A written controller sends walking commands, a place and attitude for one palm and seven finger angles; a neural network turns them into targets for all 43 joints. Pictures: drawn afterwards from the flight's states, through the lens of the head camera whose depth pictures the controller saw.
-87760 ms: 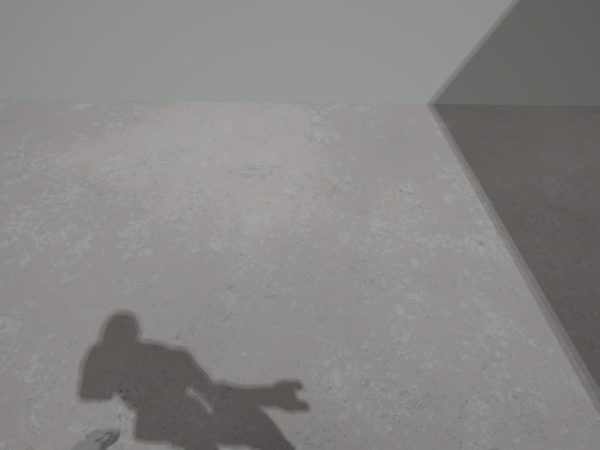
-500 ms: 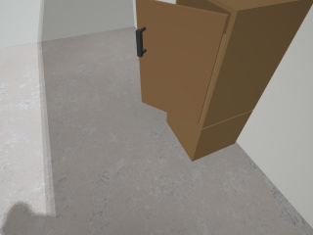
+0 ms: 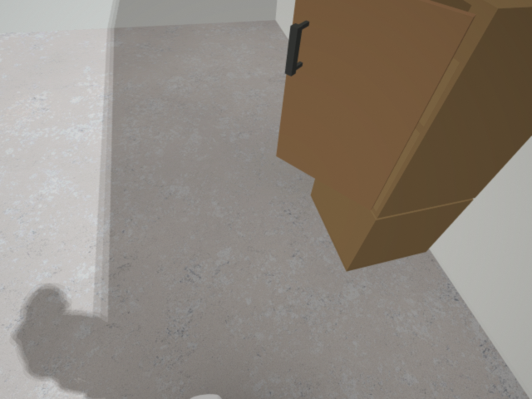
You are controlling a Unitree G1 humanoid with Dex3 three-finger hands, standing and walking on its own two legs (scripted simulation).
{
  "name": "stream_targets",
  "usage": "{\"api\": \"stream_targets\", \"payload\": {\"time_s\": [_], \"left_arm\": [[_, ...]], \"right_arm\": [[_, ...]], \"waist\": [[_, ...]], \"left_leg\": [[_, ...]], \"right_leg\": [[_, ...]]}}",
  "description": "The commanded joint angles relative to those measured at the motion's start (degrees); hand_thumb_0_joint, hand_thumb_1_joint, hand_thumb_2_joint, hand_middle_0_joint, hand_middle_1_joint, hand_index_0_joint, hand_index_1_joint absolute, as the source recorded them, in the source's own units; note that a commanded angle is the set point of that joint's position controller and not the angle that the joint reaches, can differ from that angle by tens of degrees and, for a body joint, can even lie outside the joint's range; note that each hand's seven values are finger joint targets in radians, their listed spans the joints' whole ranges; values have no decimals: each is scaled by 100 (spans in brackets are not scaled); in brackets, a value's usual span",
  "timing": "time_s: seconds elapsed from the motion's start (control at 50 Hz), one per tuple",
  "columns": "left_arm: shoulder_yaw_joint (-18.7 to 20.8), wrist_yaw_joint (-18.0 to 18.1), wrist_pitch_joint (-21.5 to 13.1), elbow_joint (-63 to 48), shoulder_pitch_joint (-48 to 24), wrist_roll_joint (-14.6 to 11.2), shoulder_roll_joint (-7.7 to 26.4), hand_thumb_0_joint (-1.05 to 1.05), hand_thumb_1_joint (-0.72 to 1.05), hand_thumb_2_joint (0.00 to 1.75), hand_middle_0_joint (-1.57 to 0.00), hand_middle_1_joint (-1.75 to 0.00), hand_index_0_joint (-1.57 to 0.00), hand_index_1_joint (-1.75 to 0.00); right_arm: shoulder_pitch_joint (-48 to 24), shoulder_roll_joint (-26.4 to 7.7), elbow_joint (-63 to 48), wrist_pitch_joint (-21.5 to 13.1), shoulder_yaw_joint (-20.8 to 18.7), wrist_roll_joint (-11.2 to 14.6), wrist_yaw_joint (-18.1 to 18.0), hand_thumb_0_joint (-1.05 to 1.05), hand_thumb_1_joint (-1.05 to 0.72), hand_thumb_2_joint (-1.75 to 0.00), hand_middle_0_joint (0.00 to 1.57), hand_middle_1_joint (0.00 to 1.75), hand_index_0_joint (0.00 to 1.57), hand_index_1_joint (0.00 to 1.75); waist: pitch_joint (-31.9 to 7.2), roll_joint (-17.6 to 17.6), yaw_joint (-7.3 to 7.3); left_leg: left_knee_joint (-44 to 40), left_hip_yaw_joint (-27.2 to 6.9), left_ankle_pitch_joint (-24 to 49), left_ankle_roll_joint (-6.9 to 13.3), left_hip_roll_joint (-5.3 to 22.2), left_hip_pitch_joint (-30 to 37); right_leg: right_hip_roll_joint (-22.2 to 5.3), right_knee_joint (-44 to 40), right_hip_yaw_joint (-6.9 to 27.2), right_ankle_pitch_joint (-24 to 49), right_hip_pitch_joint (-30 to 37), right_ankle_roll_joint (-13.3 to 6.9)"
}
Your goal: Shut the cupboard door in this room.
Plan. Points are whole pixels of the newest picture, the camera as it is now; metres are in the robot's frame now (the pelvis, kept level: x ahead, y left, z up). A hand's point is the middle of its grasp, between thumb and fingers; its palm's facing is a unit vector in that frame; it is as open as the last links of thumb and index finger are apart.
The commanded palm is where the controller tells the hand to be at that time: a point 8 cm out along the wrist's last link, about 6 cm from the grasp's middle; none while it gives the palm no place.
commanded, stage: walk to a spot facing it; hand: left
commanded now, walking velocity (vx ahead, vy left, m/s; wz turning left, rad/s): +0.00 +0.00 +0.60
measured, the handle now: (297, 48) +0.89 -0.05 +0.08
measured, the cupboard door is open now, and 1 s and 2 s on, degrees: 37 37 37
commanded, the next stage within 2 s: turn to face it in 1.82 s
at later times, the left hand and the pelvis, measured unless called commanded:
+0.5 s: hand out of the picture +0.05 +0.21 -0.14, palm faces +0.27 -0.92 -0.27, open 7.4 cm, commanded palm none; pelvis -0.01 -0.02 +0.02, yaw +17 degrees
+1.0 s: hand out of the picture -0.12 +0.16 -0.18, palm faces +0.62 -0.75 -0.23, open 7.4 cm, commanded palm none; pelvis -0.01 -0.01 -0.01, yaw +38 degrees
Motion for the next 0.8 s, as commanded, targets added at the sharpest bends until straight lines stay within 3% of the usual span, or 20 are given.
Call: {"api": "stream_targets", "payload": {"time_s": [0.0,0.02,0.04,0.08,0.14,0.22,0.36,0.42,0.46,0.48,0.5,0.52,0.54,0.56,0.58,0.6,0.62,0.66,0.72,0.78], "left_arm": [[226,23,8,-639,256,-122,598,0,90,90,-20,-30,-20,-30],[166,41,44,-820,-157,-62,701,0,90,90,-20,-30,-20,-30],[212,53,84,-814,-207,-39,676,0,90,90,-20,-30,-20,-30],[259,-5,69,-833,-315,-18,710,0,90,90,-20,-30,-20,-30],[256,-55,-32,-813,-182,-32,643,0,90,90,-20,-30,-20,-30],[229,-44,-31,-945,-270,-43,605,0,90,90,-20,-30,-20,-30],[216,-31,18,-1158,-396,-62,675,0,90,90,-20,-30,-20,-30],[210,-16,26,-1132,-110,-75,741,0,90,90,-20,-30,-20,-30],[255,3,24,-1022,384,-96,806,0,90,90,-20,-30,-20,-30],[304,14,7,-953,685,-85,923,0,90,90,-20,-30,-20,-30],[373,45,-42,-988,820,-9,1257,0,90,90,-20,-30,-20,-30],[425,82,-84,-1154,571,78,1739,0,90,90,-20,-30,-20,-30],[300,118,-58,-1282,-108,-7,1515,0,90,90,-20,-30,-20,-30],[236,98,-34,-1488,-749,-15,1341,0,90,90,-20,-30,-20,-30],[221,92,-133,-1485,-750,-33,1070,0,90,90,-20,-30,-20,-30],[169,74,-177,-1430,-664,-41,934,0,90,90,-20,-30,-20,-30],[150,74,-202,-1386,-561,-42,882,0,90,90,-20,-30,-20,-30],[190,98,-255,-1279,-97,-40,949,0,90,90,-20,-30,-20,-30],[264,102,-241,-1093,586,-31,1086,0,90,90,-20,-30,-20,-30],[327,84,-214,-1021,887,4,1230,0,90,90,-20,-30,-20,-30]], "right_arm": [[706,-1271,-460,-201,-288,-86,-49,0,-90,-90,20,30,20,30],[979,-1449,-342,-173,-336,-103,-118,0,-90,-90,20,30,20,30],[874,-1391,-353,-172,-339,-107,-142,0,-90,-90,20,30,20,30],[433,-1244,-597,-203,-303,-98,-193,0,-90,-90,20,30,20,30],[336,-1144,-680,-291,-274,-77,-238,0,-90,-90,20,30,20,30],[412,-1183,-702,-275,-325,-65,-228,0,-90,-90,20,30,20,30],[204,-1319,-840,-134,-432,-101,-140,0,-90,-90,20,30,20,30],[-81,-1392,-973,-74,-485,-108,-105,0,-90,-90,20,30,20,30],[-346,-1362,-1103,-37,-518,-89,-88,0,-90,-90,20,30,20,30],[-484,-1269,-1156,-13,-517,-59,-72,0,-90,-90,20,30,20,30],[-420,-996,-1194,8,-512,-5,-36,0,-90,-90,20,30,20,30],[-267,-733,-1267,-35,-497,18,-39,0,-90,-90,20,30,20,30],[-264,-1061,-1188,-5,-553,-82,-10,0,-90,-90,20,30,20,30],[66,-896,-1172,56,-529,-108,52,0,-90,-90,20,30,20,30],[120,-816,-1048,92,-512,-109,72,0,-90,-90,20,30,20,30],[52,-863,-1018,77,-489,-87,115,0,-90,-90,20,30,20,30],[98,-869,-1054,51,-460,-52,145,0,-90,-90,20,30,20,30],[-192,-789,-1166,23,-400,-15,143,0,-90,-90,20,30,20,30],[-752,-712,-1329,26,-313,-7,137,0,-90,-90,20,30,20,30],[-1015,-600,-1386,-3,-233,-3,141,0,-90,-90,20,30,20,30]], "waist": [[-354,2236,-117],[-449,1912,-311],[-571,1493,-209],[-397,1139,-73],[-767,427,47],[-960,515,-19],[-784,1026,-59],[-735,1192,69],[-770,1156,283],[-733,877,441],[-742,-125,494],[-665,-1591,460],[-199,-978,137],[-220,-579,-249],[-179,-770,-259],[-46,-839,-269],[-145,-977,-268],[-390,-936,-75],[-452,-976,297],[-506,-1131,440]], "left_leg": [[-2185,-2729,3756,743,1616,1012],[-2416,-3142,3464,1137,1925,995],[-2596,-2917,2195,1000,1761,819],[-2663,-2764,1289,721,1406,567],[-2415,-2325,2467,767,1121,1194],[-2303,-2358,2783,941,991,1468],[-2470,-2895,1638,968,822,950],[-2491,-3057,1105,882,616,404],[-2441,-2989,575,696,388,-235],[-2288,-2768,47,481,122,-865],[-1215,-2136,-594,140,-413,-1512],[893,-1001,-924,-251,-1171,-2029],[2203,-1161,-960,-136,-688,-1671],[2840,-1038,-573,-145,-689,-1394],[3178,-970,-233,-184,-508,-1438],[3241,-841,21,-236,-378,-1524],[3153,-725,130,-276,-322,-1597],[2682,-542,42,-335,-263,-1612],[1944,-290,-243,-337,-191,-1616],[1005,-42,-462,-278,-162,-1271]], "right_leg": [[-25,1812,112,-1077,-1681,168],[135,2704,892,-1735,-1820,65],[34,3013,1256,-1341,-1859,-29],[11,3274,1445,-511,-2160,41],[92,3195,1491,82,-2305,182],[204,2591,1470,1,-2173,263],[439,1531,1445,-269,-1616,227],[626,704,1398,-266,-867,126],[714,-150,1288,67,55,47],[627,-850,1260,360,748,-12],[-284,-1835,2218,-402,1152,-311],[-2004,-2617,4235,-1094,764,-1000],[-2235,-2563,3803,-925,-525,-1130],[-1793,-2315,2963,-317,-936,-1049],[-1359,-2159,2694,114,-860,-927],[-1079,-1887,2136,961,-658,-821],[-1003,-1642,1749,1829,-303,-785],[-1087,-1257,1435,3251,422,-833],[-1269,-967,1292,4205,1077,-847],[-1371,-744,1098,4645,1267,-838]]}}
